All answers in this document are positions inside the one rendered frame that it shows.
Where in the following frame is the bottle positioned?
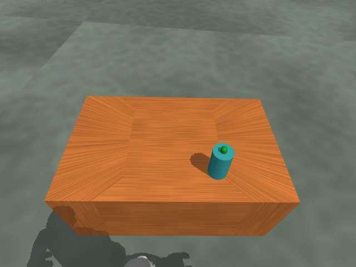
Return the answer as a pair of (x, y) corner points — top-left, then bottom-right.
(207, 143), (235, 180)

